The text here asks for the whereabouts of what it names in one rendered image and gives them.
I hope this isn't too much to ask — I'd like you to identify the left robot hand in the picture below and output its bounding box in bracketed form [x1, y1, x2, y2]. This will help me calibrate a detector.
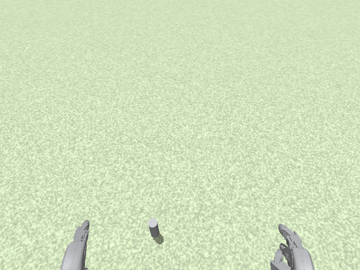
[60, 220, 89, 270]

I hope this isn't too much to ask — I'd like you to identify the right robot hand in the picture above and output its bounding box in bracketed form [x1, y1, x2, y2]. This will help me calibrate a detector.
[270, 224, 315, 270]

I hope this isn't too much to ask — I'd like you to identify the can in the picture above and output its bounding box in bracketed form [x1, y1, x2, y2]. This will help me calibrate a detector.
[148, 218, 159, 238]

